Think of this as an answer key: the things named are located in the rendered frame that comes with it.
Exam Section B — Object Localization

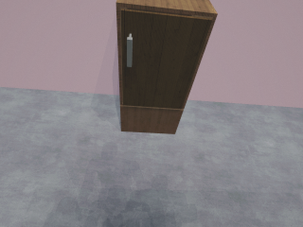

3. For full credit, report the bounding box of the handle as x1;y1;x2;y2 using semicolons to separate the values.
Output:
127;33;133;67

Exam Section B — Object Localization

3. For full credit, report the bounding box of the cupboard door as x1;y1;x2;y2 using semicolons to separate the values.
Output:
120;9;212;109

